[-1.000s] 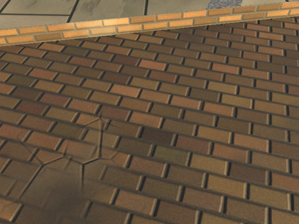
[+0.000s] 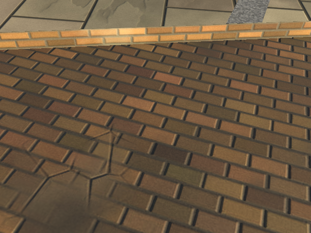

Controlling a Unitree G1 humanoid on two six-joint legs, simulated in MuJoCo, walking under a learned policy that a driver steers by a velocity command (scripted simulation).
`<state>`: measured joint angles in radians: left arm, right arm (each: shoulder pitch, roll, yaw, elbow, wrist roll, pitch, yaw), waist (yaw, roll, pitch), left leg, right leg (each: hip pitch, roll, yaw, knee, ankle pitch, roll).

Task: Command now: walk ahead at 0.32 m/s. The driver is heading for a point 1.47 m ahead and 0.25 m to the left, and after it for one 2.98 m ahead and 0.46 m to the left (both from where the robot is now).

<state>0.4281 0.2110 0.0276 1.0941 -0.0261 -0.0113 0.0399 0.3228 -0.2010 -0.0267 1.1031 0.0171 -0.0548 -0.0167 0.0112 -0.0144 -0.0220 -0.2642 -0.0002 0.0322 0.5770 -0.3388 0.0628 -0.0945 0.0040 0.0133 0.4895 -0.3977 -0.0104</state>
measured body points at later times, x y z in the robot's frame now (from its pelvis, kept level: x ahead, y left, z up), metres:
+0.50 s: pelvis +0.23 -0.04 -0.03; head +0.25 -0.04 +0.42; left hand +0.46 +0.18 -0.12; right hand +0.08 -0.27 -0.16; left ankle +0.00 +0.10 -0.73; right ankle +0.46 -0.21 -0.71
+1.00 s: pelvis +0.57 -0.11 -0.16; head +0.58 -0.10 +0.29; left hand +0.51 +0.15 -0.31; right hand +0.79 -0.32 -0.25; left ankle +0.70 +0.04 -0.84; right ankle +0.49 -0.24 -0.89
